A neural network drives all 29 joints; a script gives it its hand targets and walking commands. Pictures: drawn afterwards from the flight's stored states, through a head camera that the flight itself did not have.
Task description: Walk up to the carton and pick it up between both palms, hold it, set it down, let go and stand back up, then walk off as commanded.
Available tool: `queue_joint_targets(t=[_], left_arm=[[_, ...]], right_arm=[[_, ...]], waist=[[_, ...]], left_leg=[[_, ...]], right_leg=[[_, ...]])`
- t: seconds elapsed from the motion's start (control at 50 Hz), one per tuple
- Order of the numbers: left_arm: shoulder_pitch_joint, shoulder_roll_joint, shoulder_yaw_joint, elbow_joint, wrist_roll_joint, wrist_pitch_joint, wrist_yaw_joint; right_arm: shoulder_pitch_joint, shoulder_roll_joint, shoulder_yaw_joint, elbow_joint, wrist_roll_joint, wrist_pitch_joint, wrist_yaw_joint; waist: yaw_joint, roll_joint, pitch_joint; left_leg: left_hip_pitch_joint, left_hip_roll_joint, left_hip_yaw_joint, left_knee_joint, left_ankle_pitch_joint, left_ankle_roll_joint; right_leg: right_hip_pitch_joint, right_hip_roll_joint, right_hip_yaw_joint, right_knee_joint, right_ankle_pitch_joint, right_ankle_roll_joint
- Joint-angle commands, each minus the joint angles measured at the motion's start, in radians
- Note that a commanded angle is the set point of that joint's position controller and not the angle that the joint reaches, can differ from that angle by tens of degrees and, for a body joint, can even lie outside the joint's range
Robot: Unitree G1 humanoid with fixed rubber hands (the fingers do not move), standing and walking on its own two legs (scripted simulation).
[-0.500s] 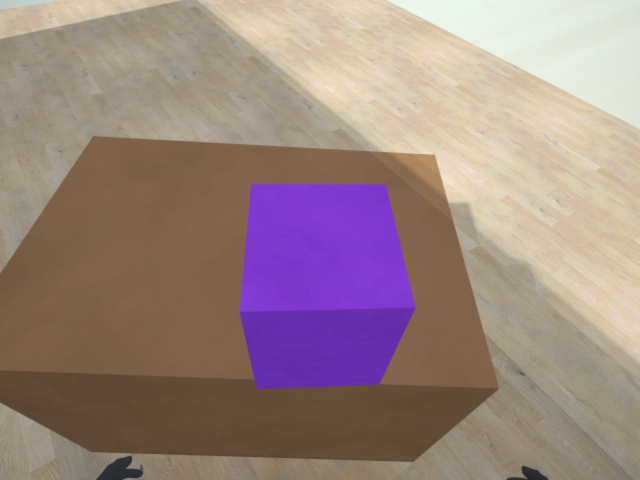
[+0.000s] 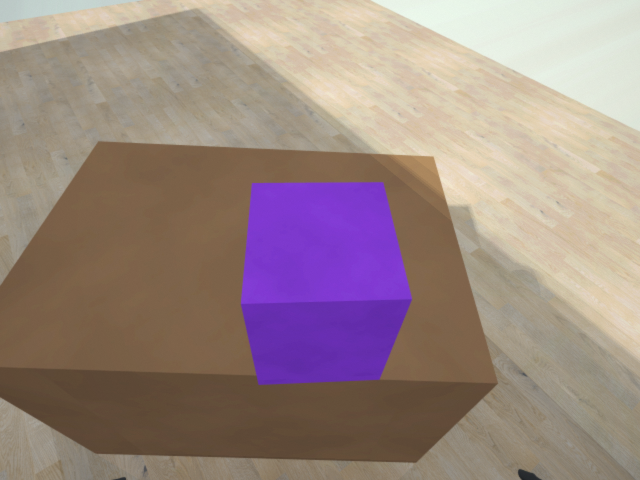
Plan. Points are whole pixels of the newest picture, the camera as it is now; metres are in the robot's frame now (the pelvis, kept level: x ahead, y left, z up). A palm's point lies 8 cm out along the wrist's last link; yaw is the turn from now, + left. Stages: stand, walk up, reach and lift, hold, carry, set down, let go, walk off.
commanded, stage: stand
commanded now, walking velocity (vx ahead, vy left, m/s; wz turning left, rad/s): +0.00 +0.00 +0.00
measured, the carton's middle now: (319, 286) +0.39 +0.01 -0.04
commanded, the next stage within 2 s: walk off in 0.48 s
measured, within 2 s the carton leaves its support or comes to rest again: neither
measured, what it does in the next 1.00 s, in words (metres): shifts its weight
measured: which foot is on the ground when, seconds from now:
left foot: down 0.00-1.00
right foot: down 0.00-1.00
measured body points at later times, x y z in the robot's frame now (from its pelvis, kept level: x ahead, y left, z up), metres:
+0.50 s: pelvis -0.01 +0.00 +0.00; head -0.01 +0.01 +0.45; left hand +0.06 +0.29 -0.14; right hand +0.07 -0.29 -0.12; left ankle +0.01 +0.14 -0.74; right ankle +0.03 -0.11 -0.74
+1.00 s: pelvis -0.06 +0.01 -0.02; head -0.09 +0.03 +0.43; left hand +0.04 +0.31 -0.14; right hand +0.02 -0.30 -0.13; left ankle -0.03 +0.14 -0.74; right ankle +0.03 -0.11 -0.74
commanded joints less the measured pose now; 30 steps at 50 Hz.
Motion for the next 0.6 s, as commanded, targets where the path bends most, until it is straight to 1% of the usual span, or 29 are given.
queue_joint_targets(t=[0.0,0.02,0.06,0.1,0.12,0.14,0.16,0.18,0.2,0.22,0.26,0.3,0.32,0.34,0.36,0.38,0.4,0.42,0.44,0.46,0.48,0.5,0.52,0.54,0.56,0.58], left_arm=[[-0.07,0.218,0.054,-0.041,-0.011,-0.032,0.002],[-0.071,0.219,0.054,-0.043,-0.012,-0.032,0.001],[-0.077,0.209,0.052,-0.035,-0.013,-0.03,0.002],[-0.083,0.218,0.054,-0.029,-0.017,-0.027,0.002],[-0.07,0.219,0.057,-0.027,-0.015,-0.027,0.002],[-0.074,0.22,0.057,-0.025,-0.015,-0.026,0.0],[-0.064,0.221,0.053,-0.019,-0.015,-0.03,0.0],[-0.07,0.219,0.053,-0.016,-0.01,-0.03,0.001],[-0.082,0.229,0.056,-0.019,-0.016,-0.031,0.0],[-0.078,0.222,0.054,-0.015,-0.015,-0.03,0.001],[-0.072,0.229,0.058,-0.007,-0.016,-0.027,0.0],[-0.077,0.223,0.055,-0.002,-0.02,-0.03,0.0],[-0.075,0.219,0.055,-0.002,-0.017,-0.028,0.0],[-0.078,0.225,0.056,0.0,-0.017,-0.027,0.0],[-0.076,0.231,0.059,0.003,-0.017,-0.028,0.0],[-0.081,0.214,0.052,0.001,-0.02,-0.029,-0.002],[-0.075,0.217,0.052,0.002,-0.02,-0.03,-0.001],[-0.075,0.226,0.054,0.013,-0.022,-0.03,-0.001],[-0.077,0.223,0.055,0.011,-0.021,-0.029,0.0],[-0.078,0.224,0.055,0.01,-0.021,-0.03,0.0],[-0.076,0.219,0.056,0.006,-0.021,-0.029,0.0],[-0.074,0.215,0.053,0.01,-0.019,-0.03,0.001],[-0.083,0.212,0.053,0.009,-0.022,-0.029,0.001],[-0.072,0.216,0.051,0.012,-0.023,-0.029,0.002],[-0.073,0.211,0.051,0.015,-0.027,-0.03,0.0],[-0.073,0.21,0.053,0.014,-0.024,-0.029,0.002]], right_arm=[[-0.044,-0.219,-0.065,-0.028,-0.106,-0.017,-0.03],[-0.036,-0.209,-0.063,-0.024,-0.106,-0.017,-0.03],[-0.042,-0.223,-0.066,-0.017,-0.104,-0.02,-0.029],[-0.049,-0.227,-0.065,-0.011,-0.104,-0.019,-0.026],[-0.031,-0.214,-0.064,-0.001,-0.103,-0.019,-0.026],[-0.048,-0.209,-0.061,-0.005,-0.105,-0.02,-0.027],[-0.035,-0.214,-0.064,0.001,-0.106,-0.019,-0.028],[-0.048,-0.216,-0.065,0.002,-0.103,-0.019,-0.028],[-0.039,-0.214,-0.063,0.006,-0.106,-0.017,-0.025],[-0.038,-0.215,-0.063,0.008,-0.104,-0.019,-0.027],[-0.039,-0.221,-0.068,0.009,-0.102,-0.021,-0.025],[-0.04,-0.217,-0.063,0.018,-0.103,-0.023,-0.024],[-0.045,-0.217,-0.064,0.018,-0.101,-0.023,-0.024],[-0.037,-0.214,-0.063,0.023,-0.102,-0.021,-0.025],[-0.045,-0.209,-0.063,0.021,-0.104,-0.02,-0.026],[-0.049,-0.216,-0.065,0.021,-0.104,-0.021,-0.027],[-0.044,-0.216,-0.063,0.026,-0.102,-0.022,-0.026],[-0.044,-0.218,-0.063,0.024,-0.1,-0.023,-0.027],[-0.041,-0.214,-0.062,0.025,-0.103,-0.023,-0.025],[-0.047,-0.214,-0.062,0.027,-0.1,-0.023,-0.027],[-0.042,-0.211,-0.059,0.027,-0.1,-0.023,-0.028],[-0.051,-0.219,-0.064,0.03,-0.1,-0.023,-0.027],[-0.055,-0.218,-0.064,0.025,-0.1,-0.022,-0.03],[-0.045,-0.215,-0.061,0.031,-0.097,-0.021,-0.029],[-0.055,-0.213,-0.057,0.031,-0.098,-0.023,-0.029],[-0.051,-0.218,-0.061,0.031,-0.098,-0.024,-0.029]], waist=[[0.005,0.077,-0.103],[0.001,0.06,-0.114],[0.003,0.067,-0.106],[0.003,0.062,-0.088],[0.008,0.068,-0.087],[0.006,0.073,-0.071],[0.003,0.06,-0.082],[0.002,0.076,-0.073],[0.003,0.065,-0.09],[0.004,0.083,-0.075],[0.003,0.053,-0.069],[0.004,0.064,-0.071],[0.007,0.071,-0.07],[0.002,0.07,-0.076],[0.001,0.064,-0.083],[0.004,0.069,-0.077],[0.009,0.074,-0.076],[0.002,0.066,-0.076],[-0.003,0.067,-0.078],[0.002,0.066,-0.083],[0.007,0.081,-0.098],[0.001,0.086,-0.099],[0.002,0.072,-0.091],[0.001,0.075,-0.108],[0.009,0.082,-0.098],[0.002,0.089,-0.089]], left_leg=[[0.04,0.075,-0.072,-0.117,0.106,0.063],[0.044,0.075,-0.072,-0.122,0.106,0.062],[0.039,0.076,-0.076,-0.136,0.087,0.063],[0.034,0.08,-0.083,-0.14,0.071,0.062],[0.028,0.077,-0.082,-0.143,0.062,0.062],[0.025,0.073,-0.077,-0.139,0.058,0.061],[0.033,0.075,-0.079,-0.144,0.069,0.063],[0.037,0.07,-0.072,-0.137,0.069,0.059],[0.039,0.074,-0.076,-0.142,0.06,0.06],[0.023,0.073,-0.078,-0.141,0.064,0.06],[0.026,0.068,-0.076,-0.146,0.065,0.057],[0.027,0.077,-0.087,-0.144,0.073,0.06],[0.035,0.072,-0.08,-0.137,0.071,0.059],[0.037,0.07,-0.075,-0.137,0.077,0.063],[0.048,0.077,-0.072,-0.134,0.083,0.062],[0.039,0.079,-0.082,-0.141,0.073,0.061],[0.029,0.077,-0.081,-0.142,0.08,0.059],[0.036,0.078,-0.08,-0.144,0.076,0.06],[0.041,0.076,-0.078,-0.143,0.088,0.058],[0.042,0.083,-0.083,-0.142,0.113,0.056],[0.044,0.082,-0.078,-0.138,0.121,0.059],[0.053,0.08,-0.077,-0.135,0.126,0.057],[0.038,0.084,-0.082,-0.138,0.135,0.06],[0.049,0.085,-0.083,-0.143,0.123,0.058],[0.048,0.082,-0.076,-0.14,0.113,0.058],[0.038,0.082,-0.084,-0.144,0.109,0.058]], right_leg=[[0.077,-0.137,0.116,-0.127,0.075,-0.029],[0.086,-0.134,0.11,-0.12,0.078,-0.024],[0.08,-0.133,0.109,-0.122,0.053,-0.026],[0.061,-0.13,0.11,-0.136,0.022,-0.023],[0.068,-0.13,0.114,-0.138,-0.007,-0.026],[0.056,-0.13,0.122,-0.147,-0.004,-0.024],[0.056,-0.137,0.121,-0.147,-0.015,-0.028],[0.048,-0.131,0.125,-0.151,-0.007,-0.026],[0.064,-0.134,0.124,-0.146,0.003,-0.026],[0.058,-0.132,0.122,-0.146,0.007,-0.025],[0.052,-0.133,0.125,-0.154,-0.024,-0.024],[0.057,-0.135,0.122,-0.149,0.005,-0.026],[0.05,-0.139,0.13,-0.157,-0.017,-0.029],[0.058,-0.139,0.127,-0.155,-0.009,-0.026],[0.055,-0.139,0.131,-0.155,0.0,-0.03],[0.061,-0.135,0.116,-0.151,0.028,-0.026],[0.069,-0.132,0.118,-0.145,0.038,-0.023],[0.062,-0.139,0.123,-0.147,0.043,-0.029],[0.063,-0.137,0.122,-0.146,0.042,-0.025],[0.069,-0.134,0.115,-0.14,0.066,-0.028],[0.08,-0.134,0.112,-0.132,0.076,-0.026],[0.08,-0.137,0.112,-0.13,0.091,-0.03],[0.086,-0.136,0.106,-0.124,0.107,-0.028],[0.088,-0.135,0.107,-0.123,0.099,-0.028],[0.083,-0.136,0.114,-0.133,0.086,-0.029],[0.08,-0.139,0.116,-0.133,0.09,-0.032]])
